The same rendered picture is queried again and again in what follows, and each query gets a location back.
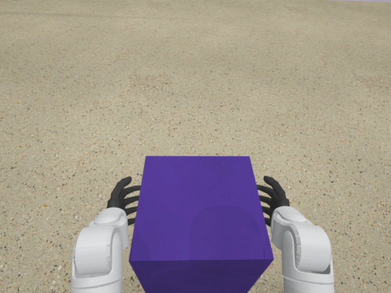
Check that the robot right hand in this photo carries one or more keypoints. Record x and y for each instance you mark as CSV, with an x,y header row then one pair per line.
x,y
277,194

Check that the carton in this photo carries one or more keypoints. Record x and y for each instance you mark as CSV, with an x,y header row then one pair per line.
x,y
199,226

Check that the robot right forearm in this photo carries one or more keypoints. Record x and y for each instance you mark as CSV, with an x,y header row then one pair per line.
x,y
306,252

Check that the robot left hand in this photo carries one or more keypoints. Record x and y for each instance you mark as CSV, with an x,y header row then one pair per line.
x,y
119,193

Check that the robot left forearm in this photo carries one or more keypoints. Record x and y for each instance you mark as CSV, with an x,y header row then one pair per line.
x,y
97,256

